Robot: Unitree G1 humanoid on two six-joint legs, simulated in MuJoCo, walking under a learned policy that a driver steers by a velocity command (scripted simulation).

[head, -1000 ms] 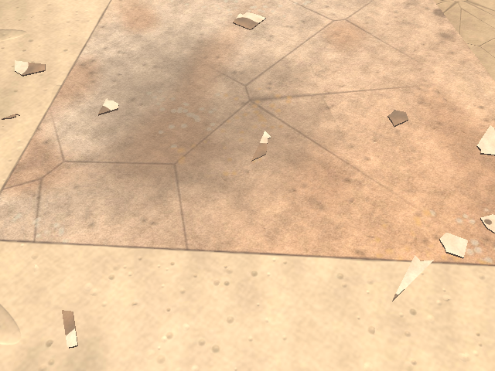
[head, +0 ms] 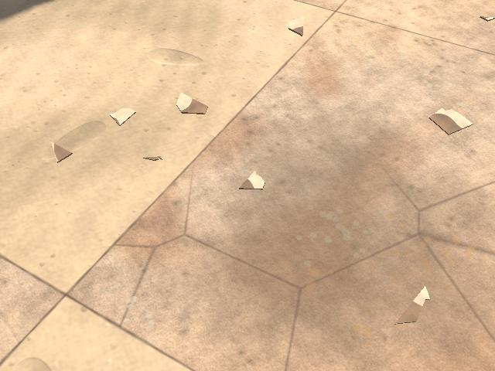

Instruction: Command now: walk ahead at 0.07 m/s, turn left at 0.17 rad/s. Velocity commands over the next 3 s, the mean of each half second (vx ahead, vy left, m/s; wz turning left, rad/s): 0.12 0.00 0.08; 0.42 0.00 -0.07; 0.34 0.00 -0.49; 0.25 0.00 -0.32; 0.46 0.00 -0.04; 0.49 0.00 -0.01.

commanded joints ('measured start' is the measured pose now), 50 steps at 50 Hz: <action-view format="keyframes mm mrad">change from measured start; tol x32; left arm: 1 61 111 19 -37 -22 21 -2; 50 402 79 15 107 -70 -5 9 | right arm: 1 76 -137 -35 -32 10 36 -9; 43 -267 -40 -3 -93 27 -92 60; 50 220 -200 -64 21 -6 -91 44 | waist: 1 24 -105 -197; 43 89 -105 82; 50 -89 251 -365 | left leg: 1 -213 90 -7 265 -72 -72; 11 183 200 42 -420 400 17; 20 50 393 -271 -645 -114 189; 31 -556 213 70 295 210 49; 47 110 126 162 -350 494 56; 50 631 534 -598 -590 -6 251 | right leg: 1 373 -352 418 -120 314 -234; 17 90 10 -37 84 -359 11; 25 306 -13 -43 -8 -120 -49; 28 620 -407 687 -298 -286 -287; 43 345 -273 140 -359 55 -152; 47 339 -225 108 -61 337 -89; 50 -248 -16 124 759 -474 9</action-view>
